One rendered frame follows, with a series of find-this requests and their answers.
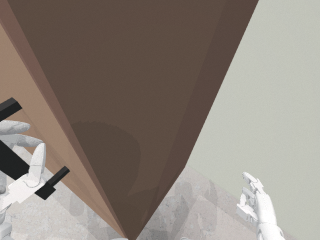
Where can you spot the right robot hand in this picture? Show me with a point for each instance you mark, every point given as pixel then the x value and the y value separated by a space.
pixel 260 209

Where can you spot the robot left forearm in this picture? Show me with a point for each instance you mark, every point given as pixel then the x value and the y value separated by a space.
pixel 5 231

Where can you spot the left robot hand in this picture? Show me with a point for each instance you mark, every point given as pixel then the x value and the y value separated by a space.
pixel 30 182

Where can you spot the wardrobe door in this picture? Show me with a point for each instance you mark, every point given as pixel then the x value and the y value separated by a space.
pixel 17 81

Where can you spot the handle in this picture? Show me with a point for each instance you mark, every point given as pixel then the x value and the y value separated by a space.
pixel 15 167

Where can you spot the robot right forearm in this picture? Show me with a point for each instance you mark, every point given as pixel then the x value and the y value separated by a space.
pixel 269 231

